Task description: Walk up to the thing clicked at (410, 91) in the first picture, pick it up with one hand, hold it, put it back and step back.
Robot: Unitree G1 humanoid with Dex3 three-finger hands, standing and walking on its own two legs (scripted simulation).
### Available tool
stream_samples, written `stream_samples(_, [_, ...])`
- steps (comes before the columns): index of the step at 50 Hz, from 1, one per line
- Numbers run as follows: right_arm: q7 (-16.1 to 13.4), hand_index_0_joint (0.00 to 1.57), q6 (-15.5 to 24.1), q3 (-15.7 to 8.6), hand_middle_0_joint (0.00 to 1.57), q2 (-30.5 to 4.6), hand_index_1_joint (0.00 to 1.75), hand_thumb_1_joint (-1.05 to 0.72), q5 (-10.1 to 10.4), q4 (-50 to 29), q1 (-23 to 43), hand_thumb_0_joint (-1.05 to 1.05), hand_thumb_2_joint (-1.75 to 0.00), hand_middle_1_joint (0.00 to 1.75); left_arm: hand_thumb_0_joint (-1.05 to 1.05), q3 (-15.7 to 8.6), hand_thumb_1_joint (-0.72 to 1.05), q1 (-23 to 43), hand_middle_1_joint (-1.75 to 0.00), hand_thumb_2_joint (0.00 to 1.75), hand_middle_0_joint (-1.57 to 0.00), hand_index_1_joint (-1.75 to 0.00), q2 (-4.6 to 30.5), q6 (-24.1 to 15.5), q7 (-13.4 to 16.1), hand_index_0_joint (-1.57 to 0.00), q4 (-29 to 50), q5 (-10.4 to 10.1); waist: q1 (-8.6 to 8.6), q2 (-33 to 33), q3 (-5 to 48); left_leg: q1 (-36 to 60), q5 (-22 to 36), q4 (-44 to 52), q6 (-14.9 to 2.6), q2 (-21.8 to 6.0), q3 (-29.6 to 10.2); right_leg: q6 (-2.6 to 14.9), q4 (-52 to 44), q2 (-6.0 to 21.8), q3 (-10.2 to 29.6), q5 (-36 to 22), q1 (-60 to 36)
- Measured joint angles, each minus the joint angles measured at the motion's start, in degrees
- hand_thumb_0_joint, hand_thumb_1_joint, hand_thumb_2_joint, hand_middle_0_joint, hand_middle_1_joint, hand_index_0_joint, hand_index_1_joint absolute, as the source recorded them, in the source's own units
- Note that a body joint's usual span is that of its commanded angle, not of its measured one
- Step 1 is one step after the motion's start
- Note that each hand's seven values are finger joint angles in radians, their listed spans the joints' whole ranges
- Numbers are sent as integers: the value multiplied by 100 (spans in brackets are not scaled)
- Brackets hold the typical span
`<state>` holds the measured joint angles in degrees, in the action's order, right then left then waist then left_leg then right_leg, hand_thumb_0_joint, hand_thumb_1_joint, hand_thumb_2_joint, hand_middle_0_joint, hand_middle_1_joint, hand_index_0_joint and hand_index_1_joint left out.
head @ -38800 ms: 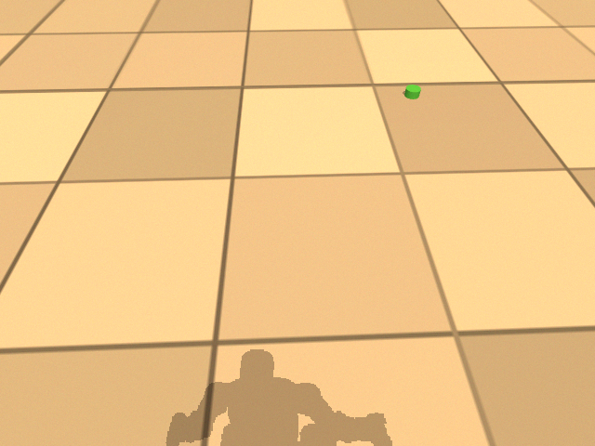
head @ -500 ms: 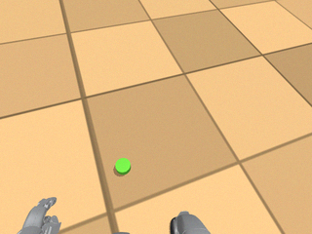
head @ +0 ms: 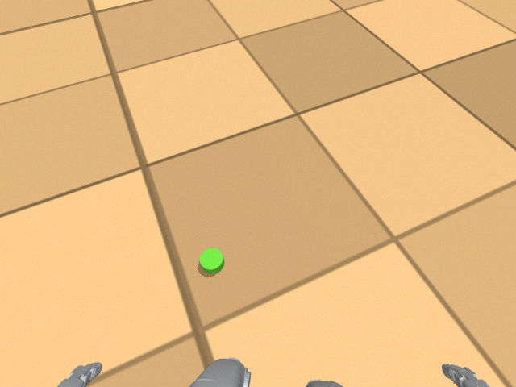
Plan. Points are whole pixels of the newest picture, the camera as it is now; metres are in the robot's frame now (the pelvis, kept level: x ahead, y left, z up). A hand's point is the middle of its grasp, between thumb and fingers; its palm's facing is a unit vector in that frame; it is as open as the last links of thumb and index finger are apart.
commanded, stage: step back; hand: left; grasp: from above
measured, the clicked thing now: (212, 261) +0.61 +0.24 -0.74
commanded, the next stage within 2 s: none
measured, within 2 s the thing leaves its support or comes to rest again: neither
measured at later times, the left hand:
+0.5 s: hand out of the picture -0.08 +0.27 -0.15, palm faces -0.02 -0.92 -0.39, open 7.4 cm
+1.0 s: hand out of the picture -0.23 +0.23 -0.15, palm faces +0.06 -0.91 -0.40, open 7.4 cm
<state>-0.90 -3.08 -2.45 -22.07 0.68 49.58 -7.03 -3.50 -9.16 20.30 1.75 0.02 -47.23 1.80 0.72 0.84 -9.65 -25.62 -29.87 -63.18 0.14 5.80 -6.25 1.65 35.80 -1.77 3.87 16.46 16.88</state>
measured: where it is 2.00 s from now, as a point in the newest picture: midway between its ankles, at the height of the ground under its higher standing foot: outside the picture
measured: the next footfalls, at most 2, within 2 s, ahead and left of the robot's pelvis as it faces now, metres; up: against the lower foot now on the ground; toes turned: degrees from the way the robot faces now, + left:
left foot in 0.18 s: -0.03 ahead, +0.12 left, +0.00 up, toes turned +0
right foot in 0.56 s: -0.18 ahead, -0.16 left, +0.00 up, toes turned +2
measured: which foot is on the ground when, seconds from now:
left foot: up 0.00-0.16, down 0.18-0.60, up 0.62-0.90, down 0.92-1.00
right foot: down 0.00-0.20, up 0.22-0.54, down 0.56-0.94, up 0.96-1.00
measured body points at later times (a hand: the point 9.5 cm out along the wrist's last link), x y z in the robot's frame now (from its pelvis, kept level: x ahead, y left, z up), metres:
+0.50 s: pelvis -0.16 -0.01 +0.00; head -0.10 +0.01 +0.44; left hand -0.08 +0.31 -0.13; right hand -0.04 -0.33 -0.10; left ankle -0.07 +0.12 -0.73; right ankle -0.20 -0.16 -0.68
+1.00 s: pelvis -0.34 -0.04 -0.01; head -0.29 -0.03 +0.44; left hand -0.24 +0.28 -0.12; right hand -0.24 -0.35 -0.13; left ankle -0.33 +0.06 -0.73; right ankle -0.26 -0.16 -0.70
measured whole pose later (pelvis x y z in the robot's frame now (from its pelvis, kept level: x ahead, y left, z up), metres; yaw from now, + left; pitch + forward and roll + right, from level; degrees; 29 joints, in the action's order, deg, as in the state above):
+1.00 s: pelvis -0.34 -0.04 -0.01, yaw +5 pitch -3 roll +1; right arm 0.5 -2.9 -2.3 -21.2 -1.9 50.4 -11.1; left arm -3.4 -5.9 22.5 3.7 1.3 -46.0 1.2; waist -0.2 -1.7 -10.9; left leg -16.0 -18.9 -38.2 -2.0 2.8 -1.0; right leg 0.4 51.8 0.0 2.2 27.3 27.3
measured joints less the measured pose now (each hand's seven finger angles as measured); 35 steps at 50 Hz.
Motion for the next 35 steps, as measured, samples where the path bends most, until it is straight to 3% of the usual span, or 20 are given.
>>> stream_samples(3, [-16,20,60,36,20,-49,30,-90,-3,-36,-103,0,-90,30,0,1,90,63,-30,90,-20,-30,-12,17,42,-21,168,27,29,-27,52,173,-7,30,75,43,-27,-25,-139,76,-26,-229,148])
stream_samples(6, [-17,20,77,39,20,-72,30,-90,-52,-39,-191,0,-90,30,0,1,90,154,-30,90,-20,-30,27,24,63,-21,363,46,8,-61,33,590,12,1045,94,-152,145,-72,-122,131,-138,-377,337])
stream_samples(9, [23,20,128,-5,20,-64,30,-90,-130,-23,-269,0,-90,30,0,24,90,241,-30,90,-20,-30,131,70,39,-21,501,9,-55,-147,-9,1126,785,2541,-13,-326,388,-157,168,206,-257,-394,619])
stream_samples(10, [30,20,141,-29,20,6,30,-90,-174,22,-247,0,-90,30,0,11,90,281,-30,90,-20,-30,197,98,31,-21,496,-7,-29,-322,-84,1164,981,2656,-89,-230,478,-179,294,297,-175,-392,693])
stream_samples(11, [63,20,137,-24,20,53,30,-90,-213,40,-248,0,-90,30,0,-8,90,286,-30,90,-20,-30,223,130,34,-20,451,-21,8,-416,-111,1134,1028,2637,-137,-204,549,-151,459,247,-32,-42,777])
stream_samples(13, [131,20,153,5,20,79,30,-90,-248,35,-289,0,-90,30,0,-39,90,244,-30,90,-20,-30,212,197,53,-20,298,-2,-74,-339,-73,1018,1106,2610,-188,-333,488,-129,1345,-136,218,938,1012])
stream_samples(14, [131,20,168,22,20,105,30,-90,-262,42,-306,0,-90,30,0,-55,90,211,-30,90,-20,-30,226,220,57,-20,236,-14,-104,-319,-54,999,1194,2686,-185,-399,458,-109,1900,-322,338,1123,1118])
stream_samples(16, [109,20,177,47,20,155,30,-90,-274,40,-338,0,-90,30,0,-101,90,115,-30,90,-20,-30,269,224,49,-20,170,-53,-94,-336,4,955,1401,2885,-161,-499,457,-96,2801,-550,490,1149,1246])
stream_samples(19, [77,20,188,30,20,165,30,-90,-260,-39,-333,0,-90,30,0,-169,90,-63,-30,90,-20,-30,311,196,23,-20,133,-46,-40,-335,33,829,1629,3024,-136,-623,489,-210,3304,-578,535,1134,1091])
stream_samples(24, [49,20,214,-3,20,97,31,-90,-253,-299,-183,0,-90,30,0,-189,90,-264,-30,90,-20,-30,351,215,-5,-20,42,-17,10,-277,-17,469,1859,2905,-63,-813,582,-342,2299,-242,386,1319,381])
stream_samples(28, [73,20,120,-3,20,-45,31,-90,-239,-432,-12,0,-90,30,0,-157,90,-310,-30,90,-20,-30,340,136,-53,-20,-85,-20,49,-155,5,17,1982,2585,106,-970,622,-225,429,49,23,807,-357])
stream_samples(29, [72,20,83,-23,20,-123,31,-90,-220,-415,53,0,-90,30,0,-160,90,-277,-30,90,-20,-30,257,104,-52,-20,-157,-1,28,44,-44,-93,1995,2456,126,-1086,511,-196,238,-64,-90,762,-425])
stream_samples(30, [58,20,42,-58,20,-177,30,-90,-192,-378,80,0,-90,30,0,-142,90,-263,-30,90,-20,-30,166,92,-68,-20,-196,35,-34,223,-83,-191,1731,2302,77,-1054,262,-163,253,-151,-218,694,-409])
stream_samples(32, [-9,20,-42,-93,20,-139,30,-90,-159,-248,15,0,-90,30,0,-81,90,-352,-30,90,-20,-30,110,99,-114,-20,-168,75,48,138,36,-429,657,1469,57,-595,-23,-94,404,-30,-176,611,-210])
stream_samples(35, [-29,20,-42,-69,20,-157,30,-90,-82,-144,-171,0,-90,30,0,-21,90,-418,-30,90,-20,-30,15,109,-75,-21,-152,75,100,39,174,-588,397,186,49,-13,-210,-86,223,173,-124,332,-85])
